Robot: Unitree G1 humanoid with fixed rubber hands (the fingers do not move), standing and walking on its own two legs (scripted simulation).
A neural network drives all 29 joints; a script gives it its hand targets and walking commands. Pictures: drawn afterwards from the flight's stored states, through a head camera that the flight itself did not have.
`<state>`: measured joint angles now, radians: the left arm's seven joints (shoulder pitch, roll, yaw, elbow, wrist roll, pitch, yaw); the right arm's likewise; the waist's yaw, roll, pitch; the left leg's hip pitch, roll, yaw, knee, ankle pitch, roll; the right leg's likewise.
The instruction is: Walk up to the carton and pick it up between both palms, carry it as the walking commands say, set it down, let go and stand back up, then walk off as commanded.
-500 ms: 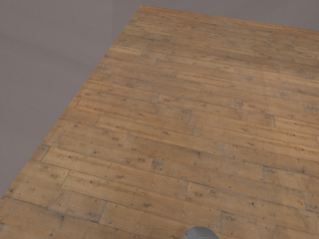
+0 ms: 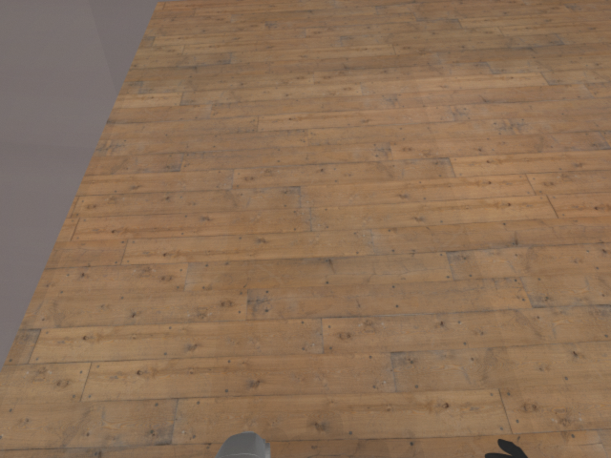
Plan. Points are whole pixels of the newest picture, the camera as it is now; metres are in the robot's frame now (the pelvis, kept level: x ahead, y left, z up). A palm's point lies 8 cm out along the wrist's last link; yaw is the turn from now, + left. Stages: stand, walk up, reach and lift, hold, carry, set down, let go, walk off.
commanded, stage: walk up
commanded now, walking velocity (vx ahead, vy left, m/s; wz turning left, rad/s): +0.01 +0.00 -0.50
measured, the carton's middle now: out of the picture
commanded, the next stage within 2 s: none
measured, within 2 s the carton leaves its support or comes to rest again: neither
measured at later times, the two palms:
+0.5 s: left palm out of the picture +0.09 +0.31 -0.15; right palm out of the picture +0.01 -0.19 -0.11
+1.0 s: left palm (198, 427) +0.17 +0.18 -0.12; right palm out of the picture -0.03 -0.29 -0.13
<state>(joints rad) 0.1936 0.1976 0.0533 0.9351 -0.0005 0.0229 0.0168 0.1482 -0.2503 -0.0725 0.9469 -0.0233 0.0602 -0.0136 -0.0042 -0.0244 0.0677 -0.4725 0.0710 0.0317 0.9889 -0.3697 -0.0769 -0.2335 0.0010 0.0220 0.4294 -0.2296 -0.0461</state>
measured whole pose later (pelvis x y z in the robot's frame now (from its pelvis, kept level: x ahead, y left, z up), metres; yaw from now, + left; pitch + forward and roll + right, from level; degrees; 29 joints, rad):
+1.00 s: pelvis +0.02 -0.02 +0.01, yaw -27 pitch +3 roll +3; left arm 0.25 0.20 0.05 0.92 0.01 -0.01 -0.02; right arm 0.20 -0.24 -0.09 0.93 -0.04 0.04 0.02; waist 0.03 -0.02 0.02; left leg -0.50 0.13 0.07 1.01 -0.29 -0.06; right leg -0.15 0.02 0.02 0.32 -0.22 -0.08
